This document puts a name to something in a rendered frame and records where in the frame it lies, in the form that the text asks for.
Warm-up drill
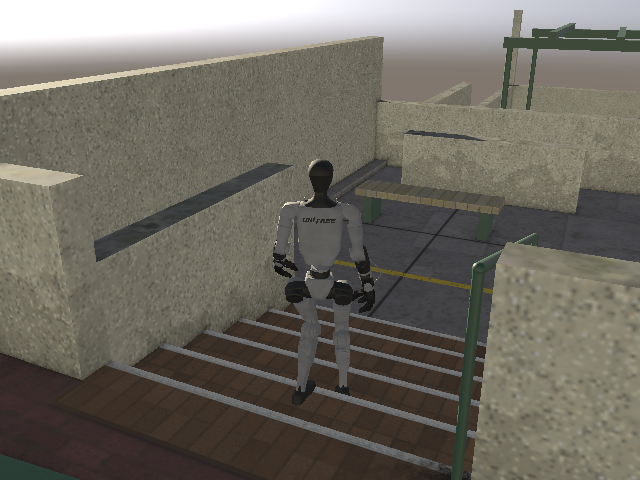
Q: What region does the right robot hand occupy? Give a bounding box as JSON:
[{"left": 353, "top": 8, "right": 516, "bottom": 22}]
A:
[{"left": 352, "top": 288, "right": 375, "bottom": 313}]

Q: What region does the left robot upper arm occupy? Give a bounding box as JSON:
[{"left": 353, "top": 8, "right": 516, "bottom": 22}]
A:
[{"left": 274, "top": 201, "right": 300, "bottom": 255}]

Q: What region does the humanoid robot head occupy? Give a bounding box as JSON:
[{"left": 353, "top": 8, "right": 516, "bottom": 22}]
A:
[{"left": 303, "top": 159, "right": 338, "bottom": 208}]

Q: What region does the robot right forearm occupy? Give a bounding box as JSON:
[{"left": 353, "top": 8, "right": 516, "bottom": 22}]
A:
[{"left": 355, "top": 245, "right": 375, "bottom": 292}]

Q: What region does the left robot hand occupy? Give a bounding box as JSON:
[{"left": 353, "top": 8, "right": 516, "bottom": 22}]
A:
[{"left": 274, "top": 259, "right": 298, "bottom": 278}]

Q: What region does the robot left forearm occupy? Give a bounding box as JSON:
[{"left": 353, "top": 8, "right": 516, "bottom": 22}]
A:
[{"left": 273, "top": 240, "right": 286, "bottom": 267}]

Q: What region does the robot left thigh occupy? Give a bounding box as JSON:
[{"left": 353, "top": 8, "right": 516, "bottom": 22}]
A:
[{"left": 285, "top": 277, "right": 321, "bottom": 340}]

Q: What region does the right robot upper arm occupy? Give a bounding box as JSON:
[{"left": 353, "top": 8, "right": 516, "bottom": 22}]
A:
[{"left": 341, "top": 203, "right": 365, "bottom": 261}]

